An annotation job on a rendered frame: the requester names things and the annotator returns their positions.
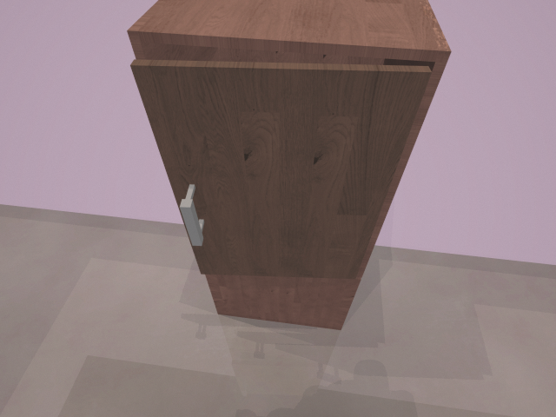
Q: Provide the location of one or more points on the handle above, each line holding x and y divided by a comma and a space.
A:
193, 225

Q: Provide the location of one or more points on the cupboard door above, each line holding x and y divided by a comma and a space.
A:
291, 162

